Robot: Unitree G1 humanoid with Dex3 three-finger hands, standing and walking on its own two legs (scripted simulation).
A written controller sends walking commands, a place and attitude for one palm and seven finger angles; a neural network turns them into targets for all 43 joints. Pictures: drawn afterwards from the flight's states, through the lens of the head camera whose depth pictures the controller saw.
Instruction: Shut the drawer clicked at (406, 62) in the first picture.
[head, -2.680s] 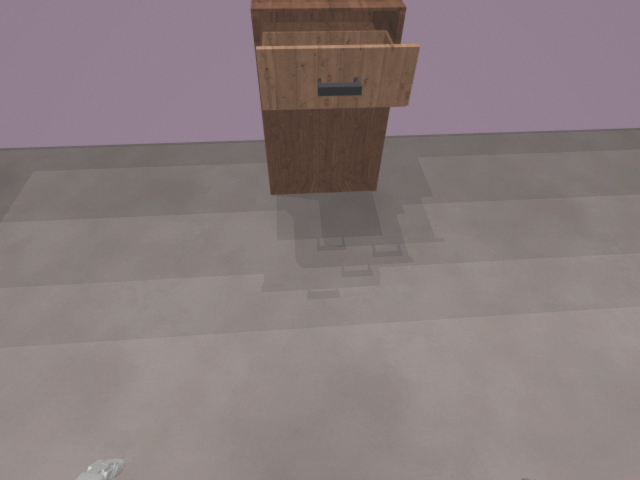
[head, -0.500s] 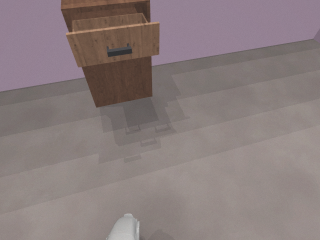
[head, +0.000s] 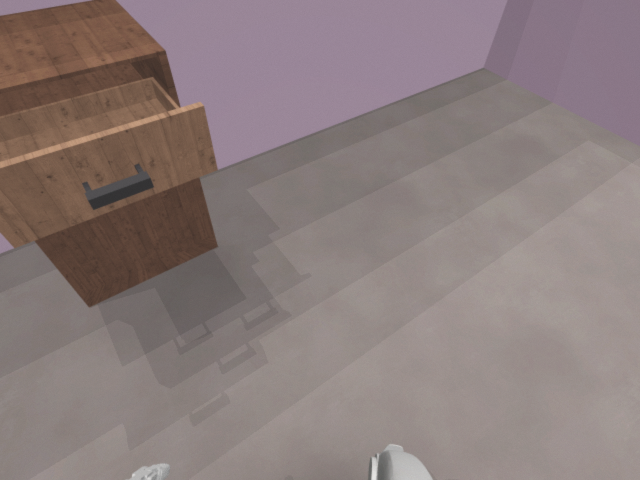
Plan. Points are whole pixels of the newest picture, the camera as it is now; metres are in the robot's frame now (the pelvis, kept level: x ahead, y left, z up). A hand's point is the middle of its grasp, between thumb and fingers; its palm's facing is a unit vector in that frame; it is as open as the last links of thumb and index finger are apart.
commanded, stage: walk to a spot facing it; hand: left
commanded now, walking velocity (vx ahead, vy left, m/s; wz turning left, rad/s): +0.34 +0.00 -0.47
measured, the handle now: (116, 183) +0.66 +0.45 -0.08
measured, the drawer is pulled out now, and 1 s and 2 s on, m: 0.28 0.28 0.28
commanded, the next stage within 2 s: turn to face it in 0.44 s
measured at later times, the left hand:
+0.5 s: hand (236, 393) +0.28 +0.14 -0.17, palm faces -0.10 -0.97 -0.22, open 7.2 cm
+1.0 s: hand (235, 322) +0.41 +0.17 -0.18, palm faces +0.04 -0.98 -0.17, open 7.4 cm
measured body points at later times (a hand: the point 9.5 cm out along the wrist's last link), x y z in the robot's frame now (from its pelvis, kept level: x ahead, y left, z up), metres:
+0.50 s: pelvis +0.21 -0.04 +0.00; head +0.22 -0.04 +0.45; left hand +0.28 +0.19 -0.15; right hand +0.23 -0.29 -0.15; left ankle +0.31 +0.08 -0.70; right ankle +0.17 -0.13 -0.74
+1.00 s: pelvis +0.33 -0.01 +0.00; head +0.35 +0.01 +0.45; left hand +0.41 +0.22 -0.16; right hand +0.34 -0.25 -0.14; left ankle +0.37 +0.05 -0.74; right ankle +0.34 -0.18 -0.68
